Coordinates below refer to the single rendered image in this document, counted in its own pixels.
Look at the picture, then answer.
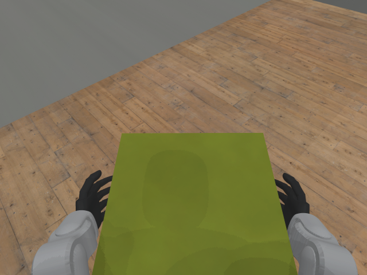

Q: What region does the left robot forearm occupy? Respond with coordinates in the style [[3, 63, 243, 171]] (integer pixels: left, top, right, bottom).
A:
[[31, 210, 99, 275]]

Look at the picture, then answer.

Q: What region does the carton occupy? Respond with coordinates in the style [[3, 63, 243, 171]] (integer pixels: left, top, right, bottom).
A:
[[92, 133, 298, 275]]

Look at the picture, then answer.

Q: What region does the right robot forearm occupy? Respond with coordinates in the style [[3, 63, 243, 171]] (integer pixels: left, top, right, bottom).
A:
[[287, 213, 358, 275]]

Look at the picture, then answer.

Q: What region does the left robot hand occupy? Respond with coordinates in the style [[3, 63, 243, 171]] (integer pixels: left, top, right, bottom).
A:
[[76, 170, 113, 229]]

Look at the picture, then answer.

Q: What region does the right robot hand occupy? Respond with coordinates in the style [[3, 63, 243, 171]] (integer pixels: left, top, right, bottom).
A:
[[275, 173, 310, 229]]

